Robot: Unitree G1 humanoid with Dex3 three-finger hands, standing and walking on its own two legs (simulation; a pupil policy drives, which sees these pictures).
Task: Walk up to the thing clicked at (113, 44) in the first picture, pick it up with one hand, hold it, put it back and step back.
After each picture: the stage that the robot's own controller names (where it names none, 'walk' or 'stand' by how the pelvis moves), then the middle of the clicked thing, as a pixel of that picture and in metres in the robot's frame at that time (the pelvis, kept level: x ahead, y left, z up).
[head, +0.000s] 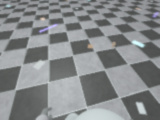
stand; (113, 44) +1.66 -0.52 -0.72
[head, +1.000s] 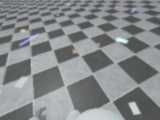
walk; (98, 45) +1.58 -0.05 -0.69
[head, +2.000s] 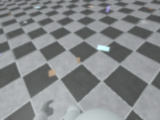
walk; (78, 60) +1.03 +0.27 -0.71
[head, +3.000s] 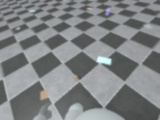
walk; (75, 78) +0.64 +0.29 -0.72
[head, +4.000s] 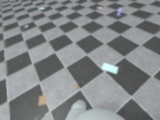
walk; (76, 86) +0.49 +0.28 -0.71
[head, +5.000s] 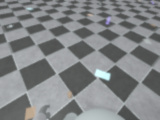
stand; (69, 94) +0.41 +0.23 -0.71
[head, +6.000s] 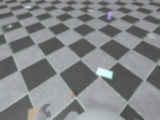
stand; (71, 95) +0.37 +0.23 -0.70
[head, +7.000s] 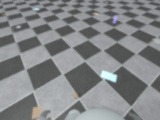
stand; (75, 96) +0.39 +0.19 -0.72
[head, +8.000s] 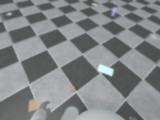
stand; (72, 89) +0.41 +0.17 -0.71
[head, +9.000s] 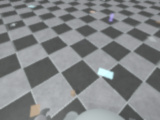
stand; (72, 93) +0.41 +0.20 -0.72
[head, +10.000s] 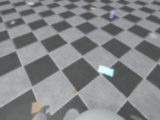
stand; (73, 90) +0.43 +0.20 -0.72
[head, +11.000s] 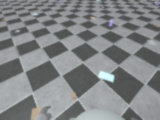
stand; (73, 96) +0.43 +0.21 -0.72
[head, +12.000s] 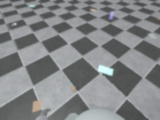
stand; (73, 89) +0.46 +0.22 -0.72
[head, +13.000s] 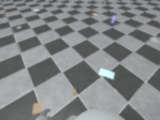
stand; (74, 92) +0.45 +0.21 -0.73
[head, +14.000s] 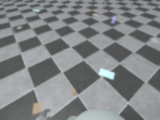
stand; (74, 92) +0.45 +0.21 -0.73
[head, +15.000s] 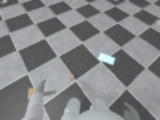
go down; (71, 77) +0.48 +0.20 -0.63
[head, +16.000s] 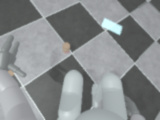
go down; (66, 48) +0.56 +0.22 -0.30
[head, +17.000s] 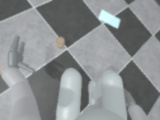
close in; (60, 43) +0.56 +0.23 -0.28
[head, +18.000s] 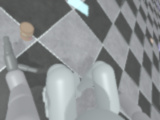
close in; (26, 32) +0.55 +0.27 -0.23
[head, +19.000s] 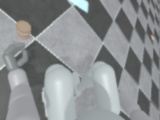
close; (23, 31) +0.54 +0.29 -0.23
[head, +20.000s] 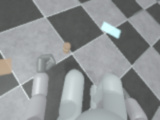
lift; (66, 48) +0.57 +0.23 -0.30
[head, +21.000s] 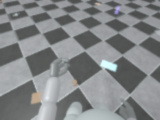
close; (74, 83) +0.50 +0.18 -0.63
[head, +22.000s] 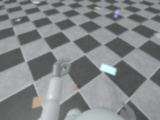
go down; (74, 87) +0.48 +0.19 -0.68
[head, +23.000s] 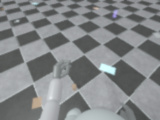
stand; (74, 87) +0.48 +0.19 -0.67
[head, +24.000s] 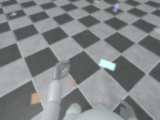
stand; (73, 83) +0.49 +0.19 -0.66
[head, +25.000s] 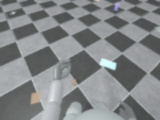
hold; (73, 82) +0.49 +0.19 -0.64
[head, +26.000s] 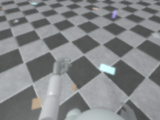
stand; (74, 87) +0.48 +0.19 -0.68
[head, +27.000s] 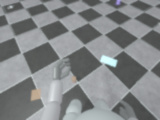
stand; (73, 79) +0.49 +0.19 -0.63
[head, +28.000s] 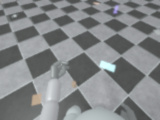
stand; (73, 84) +0.48 +0.19 -0.67
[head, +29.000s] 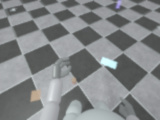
stand; (73, 81) +0.49 +0.18 -0.63
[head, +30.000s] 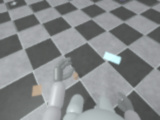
close; (75, 76) +0.51 +0.18 -0.58
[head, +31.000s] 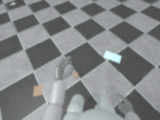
close; (76, 75) +0.51 +0.18 -0.59
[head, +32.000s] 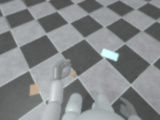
stand; (73, 74) +0.50 +0.19 -0.59
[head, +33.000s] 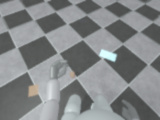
stand; (72, 74) +0.50 +0.19 -0.61
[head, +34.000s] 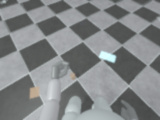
stand; (72, 76) +0.50 +0.18 -0.62
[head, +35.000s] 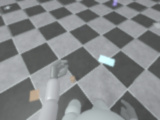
close; (72, 79) +0.50 +0.19 -0.64
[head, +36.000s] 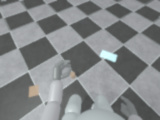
close; (72, 75) +0.50 +0.19 -0.60
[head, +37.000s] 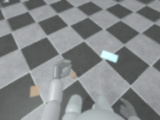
close; (73, 75) +0.50 +0.19 -0.60
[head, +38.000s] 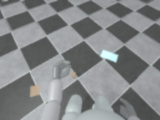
close; (73, 75) +0.50 +0.19 -0.60
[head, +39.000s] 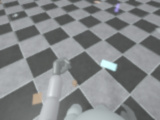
close; (74, 83) +0.49 +0.19 -0.66
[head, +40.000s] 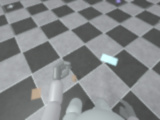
close; (74, 78) +0.49 +0.19 -0.62
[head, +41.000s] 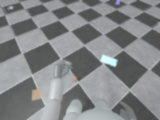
close; (74, 79) +0.49 +0.18 -0.64
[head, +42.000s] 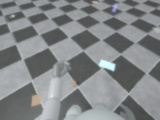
hold; (73, 84) +0.48 +0.19 -0.66
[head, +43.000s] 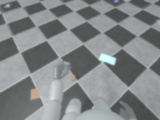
close; (73, 78) +0.50 +0.19 -0.63
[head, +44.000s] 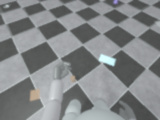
hold; (72, 79) +0.49 +0.19 -0.64
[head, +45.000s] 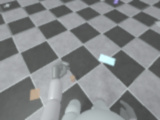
close; (72, 78) +0.49 +0.19 -0.64
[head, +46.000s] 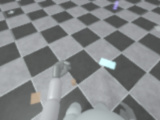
hold; (73, 82) +0.49 +0.19 -0.65
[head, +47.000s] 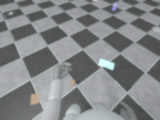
stand; (72, 83) +0.49 +0.19 -0.66
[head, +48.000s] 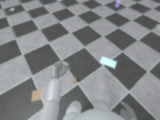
close; (73, 80) +0.49 +0.19 -0.65
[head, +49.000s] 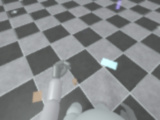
close; (74, 82) +0.49 +0.18 -0.65
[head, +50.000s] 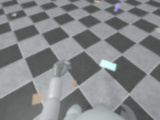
close; (74, 83) +0.48 +0.19 -0.66
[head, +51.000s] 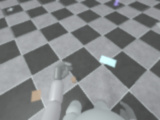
close; (73, 80) +0.49 +0.19 -0.64
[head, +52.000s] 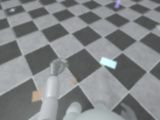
close; (74, 81) +0.49 +0.18 -0.66
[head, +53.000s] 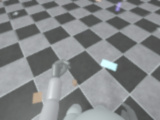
close; (74, 83) +0.49 +0.19 -0.66
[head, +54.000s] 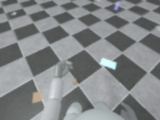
close; (74, 82) +0.50 +0.19 -0.65
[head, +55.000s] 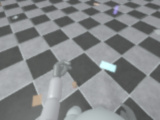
close; (74, 85) +0.49 +0.19 -0.67
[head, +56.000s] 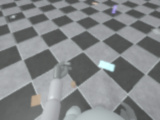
close; (73, 84) +0.49 +0.19 -0.67
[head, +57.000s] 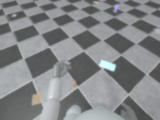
close; (73, 84) +0.49 +0.19 -0.67
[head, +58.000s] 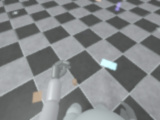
close; (74, 82) +0.49 +0.18 -0.66
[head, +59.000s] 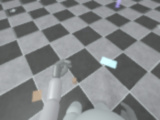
close; (74, 81) +0.49 +0.19 -0.65
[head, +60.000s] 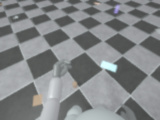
close; (74, 84) +0.48 +0.18 -0.66
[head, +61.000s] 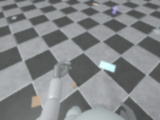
stand; (73, 85) +0.48 +0.19 -0.66
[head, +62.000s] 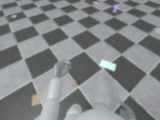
close; (74, 84) +0.49 +0.19 -0.65
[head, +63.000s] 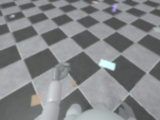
close; (73, 83) +0.49 +0.19 -0.65
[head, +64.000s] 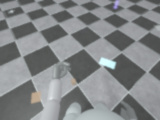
close; (73, 82) +0.49 +0.19 -0.65
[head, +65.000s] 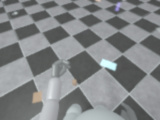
close; (74, 82) +0.49 +0.19 -0.67
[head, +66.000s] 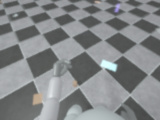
close; (74, 84) +0.49 +0.18 -0.66
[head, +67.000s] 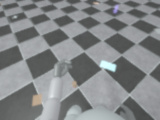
close; (74, 84) +0.49 +0.19 -0.66
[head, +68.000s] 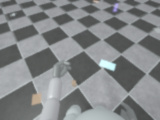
close; (73, 83) +0.49 +0.19 -0.67
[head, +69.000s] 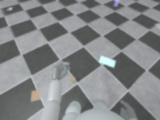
close; (73, 80) +0.49 +0.19 -0.65
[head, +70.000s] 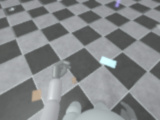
close; (74, 80) +0.49 +0.19 -0.66
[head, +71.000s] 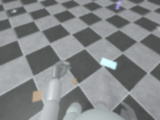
close; (74, 81) +0.49 +0.18 -0.66
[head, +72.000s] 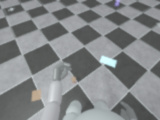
close; (73, 80) +0.49 +0.19 -0.64
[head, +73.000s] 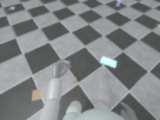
close; (74, 80) +0.49 +0.18 -0.65
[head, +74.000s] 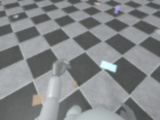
close; (74, 84) +0.49 +0.18 -0.66
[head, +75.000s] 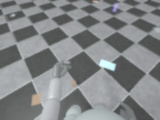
close; (73, 83) +0.48 +0.19 -0.66
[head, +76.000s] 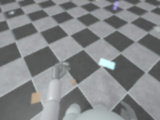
close; (73, 82) +0.49 +0.19 -0.67
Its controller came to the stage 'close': yes
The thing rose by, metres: 0.00
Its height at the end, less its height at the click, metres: +0.00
